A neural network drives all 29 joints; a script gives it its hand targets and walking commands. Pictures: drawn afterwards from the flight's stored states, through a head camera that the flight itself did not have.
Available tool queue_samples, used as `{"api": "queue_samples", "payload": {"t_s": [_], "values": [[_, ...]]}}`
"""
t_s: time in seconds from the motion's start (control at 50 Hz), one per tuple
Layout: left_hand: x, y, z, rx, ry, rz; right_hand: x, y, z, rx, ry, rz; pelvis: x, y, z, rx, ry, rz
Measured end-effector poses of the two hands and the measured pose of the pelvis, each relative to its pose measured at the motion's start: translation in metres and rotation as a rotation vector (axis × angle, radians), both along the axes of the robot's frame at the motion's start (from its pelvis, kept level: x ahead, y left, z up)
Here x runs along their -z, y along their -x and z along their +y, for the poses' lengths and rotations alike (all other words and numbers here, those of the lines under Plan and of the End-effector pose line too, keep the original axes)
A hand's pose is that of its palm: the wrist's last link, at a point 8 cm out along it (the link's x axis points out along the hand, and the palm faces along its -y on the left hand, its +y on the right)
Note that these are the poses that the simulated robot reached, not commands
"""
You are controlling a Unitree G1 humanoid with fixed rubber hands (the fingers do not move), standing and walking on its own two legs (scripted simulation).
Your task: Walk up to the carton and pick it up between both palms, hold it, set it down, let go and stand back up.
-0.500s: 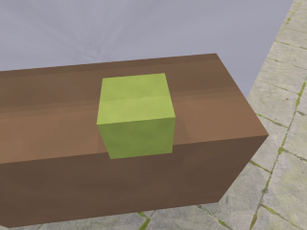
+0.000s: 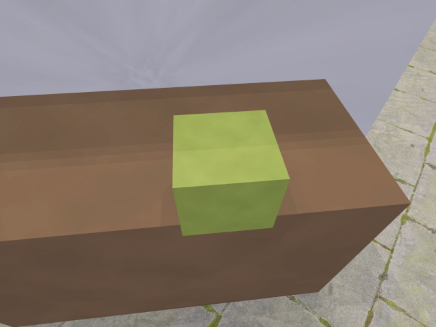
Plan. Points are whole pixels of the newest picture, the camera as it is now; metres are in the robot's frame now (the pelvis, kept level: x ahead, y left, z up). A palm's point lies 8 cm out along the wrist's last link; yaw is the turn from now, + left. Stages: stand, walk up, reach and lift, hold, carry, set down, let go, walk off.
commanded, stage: walk up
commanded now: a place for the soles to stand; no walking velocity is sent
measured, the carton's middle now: (224, 172) +0.41 +0.02 +0.04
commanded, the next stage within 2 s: reach and lift in 1.02 s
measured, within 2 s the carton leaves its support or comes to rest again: neither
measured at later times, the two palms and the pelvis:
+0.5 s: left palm out of the picture -0.03 +0.24 -0.14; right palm out of the picture +0.00 -0.24 -0.14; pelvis -0.01 +0.00 +0.00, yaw +2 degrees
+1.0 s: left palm out of the picture -0.05 +0.23 -0.14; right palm out of the picture +0.00 -0.24 -0.14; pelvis -0.02 +0.00 +0.00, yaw +6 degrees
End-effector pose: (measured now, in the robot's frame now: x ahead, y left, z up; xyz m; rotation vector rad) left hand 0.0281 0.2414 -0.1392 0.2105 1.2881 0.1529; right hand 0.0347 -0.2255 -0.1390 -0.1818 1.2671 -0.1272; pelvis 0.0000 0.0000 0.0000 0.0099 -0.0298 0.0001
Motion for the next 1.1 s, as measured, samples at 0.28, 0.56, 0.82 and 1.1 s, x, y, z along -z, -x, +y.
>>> {"api": "queue_samples", "payload": {"t_s": [0.28, 0.56, 0.82, 1.1], "values": [[0.001, 0.014, 0.011, -0.003, -0.006, 0.045, -0.002, 0.033, -0.008, 0.016, 0.033, 0.077, -0.001, 0.005, 0.009, -0.011, 0.003, 0.000], [0.006, 0.070, -0.009, -0.058, 0.034, 0.137, -0.001, 0.037, -0.008, -0.015, 0.022, 0.084, -0.001, 0.011, 0.003, -0.047, 0.009, -0.004], [0.005, 0.075, -0.010, -0.081, 0.021, 0.118, 0.000, 0.026, -0.011, -0.040, 0.025, 0.058, 0.000, 0.016, 0.000, -0.076, 0.011, -0.007], [0.017, 0.055, -0.003, -0.093, 0.007, 0.218, 0.008, -0.003, -0.024, -0.055, 0.029, 0.068, 0.012, 0.025, -0.012, -0.101, 0.009, 0.044]]}}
